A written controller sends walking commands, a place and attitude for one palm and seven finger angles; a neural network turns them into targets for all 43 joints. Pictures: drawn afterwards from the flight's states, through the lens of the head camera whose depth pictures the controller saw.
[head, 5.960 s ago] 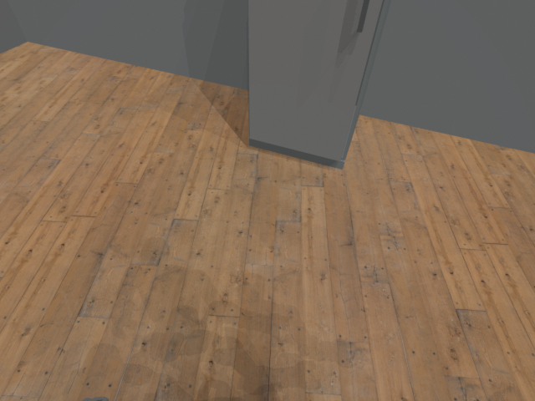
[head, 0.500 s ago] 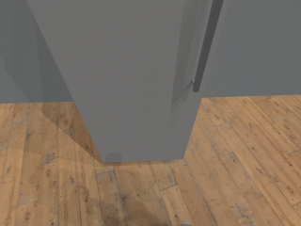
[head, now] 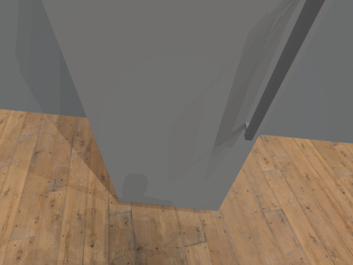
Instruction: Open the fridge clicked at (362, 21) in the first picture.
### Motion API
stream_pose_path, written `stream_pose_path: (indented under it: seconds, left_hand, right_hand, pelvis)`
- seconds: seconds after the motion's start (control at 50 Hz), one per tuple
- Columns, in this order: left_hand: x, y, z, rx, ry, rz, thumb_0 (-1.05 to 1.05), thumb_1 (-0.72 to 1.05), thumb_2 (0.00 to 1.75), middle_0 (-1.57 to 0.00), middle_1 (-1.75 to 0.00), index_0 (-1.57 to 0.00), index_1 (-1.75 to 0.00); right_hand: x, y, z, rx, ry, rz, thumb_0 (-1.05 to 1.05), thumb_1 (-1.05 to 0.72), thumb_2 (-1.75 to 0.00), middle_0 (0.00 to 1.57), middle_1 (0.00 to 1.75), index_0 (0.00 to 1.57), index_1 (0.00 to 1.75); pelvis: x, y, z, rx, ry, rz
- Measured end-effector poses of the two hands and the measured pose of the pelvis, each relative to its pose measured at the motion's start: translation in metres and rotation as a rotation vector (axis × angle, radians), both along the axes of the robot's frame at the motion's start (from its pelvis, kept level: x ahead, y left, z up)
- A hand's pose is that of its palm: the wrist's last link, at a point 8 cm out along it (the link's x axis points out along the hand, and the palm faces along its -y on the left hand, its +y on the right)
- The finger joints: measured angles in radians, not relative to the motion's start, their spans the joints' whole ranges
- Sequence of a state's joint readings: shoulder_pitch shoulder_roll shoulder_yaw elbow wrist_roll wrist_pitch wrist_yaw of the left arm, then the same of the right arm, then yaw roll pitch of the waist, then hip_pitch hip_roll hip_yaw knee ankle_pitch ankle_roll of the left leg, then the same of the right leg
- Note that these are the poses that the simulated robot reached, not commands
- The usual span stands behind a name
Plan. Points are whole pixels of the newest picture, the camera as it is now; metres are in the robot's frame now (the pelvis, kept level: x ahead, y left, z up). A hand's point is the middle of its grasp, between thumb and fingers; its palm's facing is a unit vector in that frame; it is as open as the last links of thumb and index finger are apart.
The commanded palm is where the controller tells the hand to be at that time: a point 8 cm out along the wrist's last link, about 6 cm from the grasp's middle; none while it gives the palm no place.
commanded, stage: come to a stop and stand still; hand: right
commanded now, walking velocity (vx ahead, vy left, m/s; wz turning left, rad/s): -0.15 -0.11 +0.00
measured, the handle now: (273, 77) +0.48 -0.16 +0.20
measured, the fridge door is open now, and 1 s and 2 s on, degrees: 0 0 0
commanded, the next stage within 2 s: look again from close up in 1.70 s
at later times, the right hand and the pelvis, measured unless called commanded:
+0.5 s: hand out of the picture -0.03 -0.26 -0.17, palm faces +0.03 +0.97 -0.25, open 7.3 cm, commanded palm none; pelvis -0.04 -0.06 +0.00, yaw +1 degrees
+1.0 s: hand out of the picture -0.03 -0.23 -0.16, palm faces +0.01 +0.98 -0.22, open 7.3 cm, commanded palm none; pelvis -0.04 -0.06 +0.01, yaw +0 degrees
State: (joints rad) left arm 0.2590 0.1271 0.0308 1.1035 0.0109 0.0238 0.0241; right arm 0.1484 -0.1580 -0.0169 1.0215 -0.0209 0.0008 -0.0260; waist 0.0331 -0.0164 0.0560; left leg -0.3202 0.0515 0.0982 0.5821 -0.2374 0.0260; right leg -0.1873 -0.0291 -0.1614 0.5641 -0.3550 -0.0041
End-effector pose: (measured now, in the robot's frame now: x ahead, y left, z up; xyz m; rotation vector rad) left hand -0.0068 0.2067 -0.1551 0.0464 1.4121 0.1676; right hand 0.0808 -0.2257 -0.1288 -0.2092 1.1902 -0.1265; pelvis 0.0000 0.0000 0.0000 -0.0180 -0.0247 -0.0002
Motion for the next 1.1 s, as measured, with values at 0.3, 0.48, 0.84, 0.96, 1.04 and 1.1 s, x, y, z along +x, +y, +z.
stream_pose_path:
  seconds: [0.3,0.48,0.84,0.96,1.04,1.1]
  left_hand:
    - [0.001,-0.005,0.017,0.113,-0.093,-0.035,0.01,0.91,0.9,-0.2,-0.3,-0.19,-0.3]
    - [0.013,-0.037,0.021,0.094,-0.229,-0.082,0.01,0.9,0.9,-0.2,-0.3,-0.19,-0.3]
    - [-0.015,-0.046,0.017,0.055,-0.134,-0.107,0.01,0.91,0.9,-0.2,-0.3,-0.2,-0.3]
    - [-0.033,-0.042,0.015,0.044,-0.069,-0.092,0.01,0.91,0.9,-0.2,-0.3,-0.2,-0.3]
    - [-0.04,-0.039,0.015,0.035,-0.036,-0.083,0.01,0.9,0.9,-0.2,-0.3,-0.2,-0.3]
    - [-0.042,-0.037,0.014,0.028,-0.018,-0.081,0.01,0.9,0.9,-0.2,-0.3,-0.2,-0.3]
  right_hand:
    - [-0.054,-0.038,-0.024,0.03,0.039,-0.049,0.0,-0.92,-0.9,0.2,0.3,0.2,0.3]
    - [-0.108,-0.083,-0.012,-0.016,0.103,-0.065,0.0,-0.91,-0.9,0.2,0.3,0.2,0.3]
    - [-0.134,-0.071,0.002,0.006,0.15,-0.067,0.0,-0.91,-0.9,0.2,0.3,0.2,0.3]
    - [-0.12,-0.058,0.002,0.015,0.143,-0.054,0.0,-0.91,-0.9,0.2,0.3,0.2,0.3]
    - [-0.112,-0.053,0.002,0.009,0.14,-0.05,0.01,-0.92,-0.9,0.2,0.3,0.2,0.3]
    - [-0.107,-0.049,0.003,0.006,0.136,-0.047,0.01,-0.92,-0.9,0.2,0.3,0.2,0.3]
  pelvis:
    - [-0.032,-0.033,-0.008,0.015,-0.005,0.004]
    - [-0.041,-0.062,-0.004,0.008,-0.011,0.013]
    - [-0.048,-0.071,0.008,0.003,-0.005,0.001]
    - [-0.043,-0.062,0.01,0.001,-0.003,-0.001]
    - [-0.04,-0.055,0.01,0.001,-0.003,-0.001]
    - [-0.038,-0.05,0.011,0.001,-0.001,-0.002]
